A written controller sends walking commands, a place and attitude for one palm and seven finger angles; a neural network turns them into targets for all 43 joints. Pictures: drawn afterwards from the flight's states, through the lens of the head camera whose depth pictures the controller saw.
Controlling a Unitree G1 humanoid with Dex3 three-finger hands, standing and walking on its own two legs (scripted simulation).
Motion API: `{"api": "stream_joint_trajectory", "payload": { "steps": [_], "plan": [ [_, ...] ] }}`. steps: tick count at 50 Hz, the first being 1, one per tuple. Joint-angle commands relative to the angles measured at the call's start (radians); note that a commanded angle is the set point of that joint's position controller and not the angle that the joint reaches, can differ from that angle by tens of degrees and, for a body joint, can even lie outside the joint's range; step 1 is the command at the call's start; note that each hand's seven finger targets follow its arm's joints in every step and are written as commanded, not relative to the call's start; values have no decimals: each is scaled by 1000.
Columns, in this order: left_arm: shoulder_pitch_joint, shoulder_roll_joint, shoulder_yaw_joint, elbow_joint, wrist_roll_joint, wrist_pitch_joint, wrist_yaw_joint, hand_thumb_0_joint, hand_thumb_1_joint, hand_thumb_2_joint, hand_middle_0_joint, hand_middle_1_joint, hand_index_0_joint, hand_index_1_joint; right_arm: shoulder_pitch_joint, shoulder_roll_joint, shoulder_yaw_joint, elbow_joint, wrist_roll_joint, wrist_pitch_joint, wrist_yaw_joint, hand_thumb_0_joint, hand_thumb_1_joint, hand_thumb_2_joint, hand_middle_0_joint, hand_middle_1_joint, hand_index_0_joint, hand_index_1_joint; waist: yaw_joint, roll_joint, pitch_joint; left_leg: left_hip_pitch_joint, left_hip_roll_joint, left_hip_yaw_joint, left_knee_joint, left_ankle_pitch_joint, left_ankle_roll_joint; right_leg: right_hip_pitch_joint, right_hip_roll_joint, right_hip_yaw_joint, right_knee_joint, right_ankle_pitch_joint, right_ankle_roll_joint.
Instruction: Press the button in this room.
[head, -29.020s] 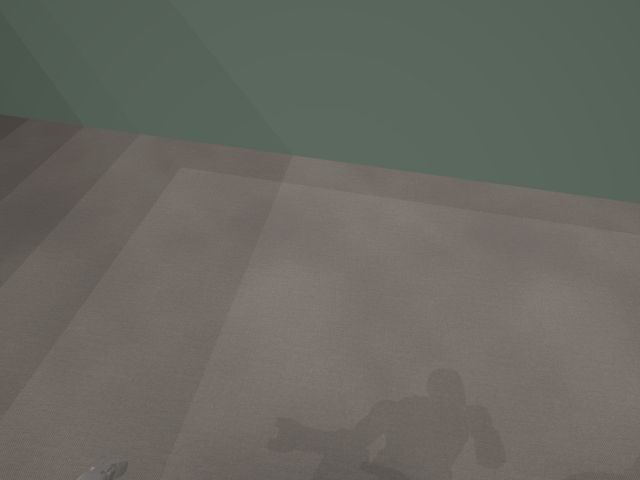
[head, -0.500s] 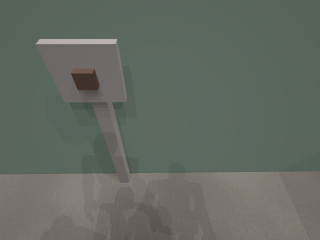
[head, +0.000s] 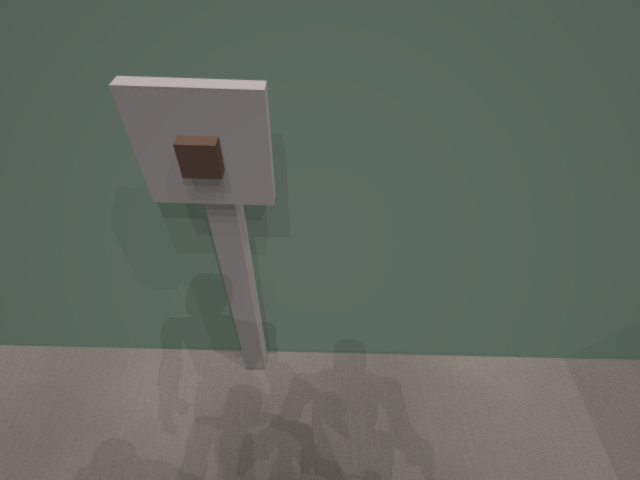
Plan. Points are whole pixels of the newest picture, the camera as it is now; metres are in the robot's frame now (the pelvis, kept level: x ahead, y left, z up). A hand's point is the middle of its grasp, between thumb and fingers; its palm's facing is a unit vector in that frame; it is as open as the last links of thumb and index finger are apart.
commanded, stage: look again from close up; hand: left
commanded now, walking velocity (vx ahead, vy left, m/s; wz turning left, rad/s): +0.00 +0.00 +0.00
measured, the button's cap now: (200, 156) +0.56 +0.23 +0.11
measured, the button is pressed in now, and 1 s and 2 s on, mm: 0 0 0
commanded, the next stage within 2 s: shuffle to correct the standing spot in 0.32 s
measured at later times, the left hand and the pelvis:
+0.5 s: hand out of the picture +0.06 +0.27 -0.14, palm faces -0.01 -0.93 -0.36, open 7.4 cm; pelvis -0.01 +0.02 +0.01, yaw +0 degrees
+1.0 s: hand out of the picture +0.03 +0.16 -0.18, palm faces +0.02 -0.98 -0.18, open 7.4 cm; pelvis +0.07 +0.00 -0.01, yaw -1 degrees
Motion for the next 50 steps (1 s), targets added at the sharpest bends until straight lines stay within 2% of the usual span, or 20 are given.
{"api": "stream_joint_trajectory", "payload": {
  "steps": [1,10,16,21,24,27,31,35,37,39,41,42,43,44,45,46,47,48,49,50],
  "plan": [
    [-34,216,41,-95,-8,-28,4,0,900,900,-200,-300,-200,-300,-38,-219,-33,-93,1,-36,-2,0,-900,-900,200,300,200,300,12,60,-4,-1,74,-109,-131,165,79,-16,-54,68,-94,122,-52],
    [-124,296,29,-100,-8,-22,-13,0,900,900,-200,-300,-200,-300,-149,-306,-24,-106,-1,-33,16,0,-900,-900,200,300,200,300,12,56,-31,13,77,-137,-216,64,70,20,-67,70,-131,94,-41],
    [-142,317,19,-84,-6,-21,-19,0,900,900,-200,-300,-200,-300,-180,-324,-15,-93,1,-28,24,0,-900,-900,200,300,200,300,11,36,-27,24,72,-135,-252,-4,62,12,-77,76,-162,76,-38],
    [-139,321,11,-66,-8,-24,-18,0,900,900,-200,-300,-200,-300,-180,-321,-7,-67,5,-26,26,0,-900,-900,200,300,200,300,7,1,-43,59,68,-115,-237,51,55,10,-88,82,-187,83,-36],
    [-59,204,-19,-20,-7,-4,-11,0,900,900,-200,-300,-200,-300,-115,-199,26,-21,-2,-1,31,0,-900,-900,200,300,200,300,5,-3,-31,51,53,-90,-233,-117,31,-5,-82,81,-197,-74,-20],
    [-12,208,-16,-8,-4,1,-12,0,900,900,-200,-300,-200,-300,-92,-187,26,-6,-4,10,31,0,-900,-900,200,300,200,300,11,-27,47,-9,29,-65,-206,-230,28,-52,-85,112,-219,-199,-32],
    [43,201,-4,9,-7,-6,-9,0,900,900,-200,-300,-200,-300,-47,-148,27,14,0,2,31,0,-900,-900,200,300,200,300,9,-69,90,-41,-2,1,-103,-166,26,-52,-112,145,-225,-223,-63],
    [99,158,3,28,-9,-15,-6,0,900,900,-200,-300,-200,-300,18,-120,20,44,7,-12,27,0,-900,-900,200,300,200,300,3,-15,103,-21,15,-2,-79,-95,45,-52,-92,105,-150,-146,-70],
    [122,117,2,37,-7,-19,-6,0,900,900,-200,-300,-200,-300,68,-121,13,68,10,-20,20,0,-900,-900,200,300,200,300,-6,71,98,41,60,-62,-125,-58,71,-88,-50,50,-59,-85,-56],
    [133,68,-5,41,-3,-26,-6,0,900,900,-200,-300,-200,-300,140,-147,-2,100,14,-26,11,0,-900,-900,200,300,200,300,-16,166,69,127,153,-183,-190,7,130,-145,6,-32,90,-35,-35],
    [125,23,-11,35,-4,-37,-5,0,900,900,-200,-300,-200,-300,172,-131,-5,115,13,-31,0,0,-900,-900,200,300,200,300,-14,185,73,190,205,-239,-195,148,184,-218,18,-46,140,-101,-35],
    [132,11,-9,38,-7,-41,-6,0,900,900,-200,-300,-200,-300,161,-116,-3,114,13,-31,-1,0,-900,-900,200,300,200,300,-3,160,72,164,201,-213,-175,170,184,-182,11,-47,92,-123,-39],
    [167,1,-6,48,-8,-43,-6,0,900,900,-200,-300,-200,-300,129,-98,-1,106,14,-29,-2,0,-900,-900,200,300,200,300,22,127,67,85,170,-154,-130,177,158,-77,2,-39,3,-47,-47],
    [227,15,2,67,-7,-43,0,0,900,900,-200,-300,-200,-300,85,-69,5,89,18,-29,-3,0,-900,-900,200,300,200,300,50,29,56,-35,104,-65,-30,210,110,71,-42,23,-62,129,-62],
    [301,52,13,94,-7,-46,11,0,900,900,-200,-300,-200,-300,44,-18,16,65,19,-33,-2,0,-900,-900,200,300,200,300,73,-130,42,-155,14,63,103,127,55,202,-158,139,-114,431,-87],
    [342,88,22,109,-8,-48,22,0,900,900,-200,-300,-200,-300,-2,12,23,40,17,-28,-2,0,-900,-900,200,300,200,300,79,-258,47,-225,-9,106,180,-146,23,251,-266,203,-133,799,-124],
    [326,71,14,113,-5,-47,30,0,900,900,-200,-300,-200,-300,-27,13,22,35,19,-18,-5,0,-900,-900,200,300,200,300,71,-212,64,-210,20,77,214,-245,18,226,-295,189,-110,1021,-151],
    [282,66,10,98,0,-42,36,0,900,900,-200,-300,-200,-300,-5,26,19,42,25,-13,-6,0,-900,-900,200,300,200,300,48,-154,53,-180,24,77,172,-235,14,221,-286,146,-87,1091,-157],
    [234,72,10,78,2,-36,38,0,900,900,-200,-300,-200,-300,18,28,16,52,30,-11,-5,0,-900,-900,200,300,200,300,26,-126,49,-137,16,92,79,-167,12,215,-255,99,-43,1112,-139],
    [188,74,10,59,-5,-29,40,0,900,900,-200,-300,-200,-300,57,24,10,67,31,-9,-7,0,-900,-900,200,300,200,300,-1,-122,27,-37,11,100,-44,20,16,169,-211,54,20,1083,-107]
  ]
}}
